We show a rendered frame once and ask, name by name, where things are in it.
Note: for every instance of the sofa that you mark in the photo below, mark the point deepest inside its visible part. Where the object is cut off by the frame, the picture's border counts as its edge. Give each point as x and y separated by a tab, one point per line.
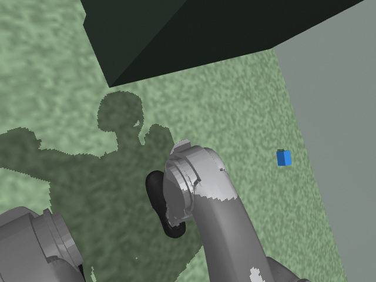
139	39

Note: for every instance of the right robot foot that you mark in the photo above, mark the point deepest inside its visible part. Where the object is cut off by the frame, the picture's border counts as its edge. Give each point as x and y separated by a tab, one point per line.
154	188

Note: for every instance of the right robot hand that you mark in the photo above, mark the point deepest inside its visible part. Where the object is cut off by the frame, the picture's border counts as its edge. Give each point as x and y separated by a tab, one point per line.
280	272

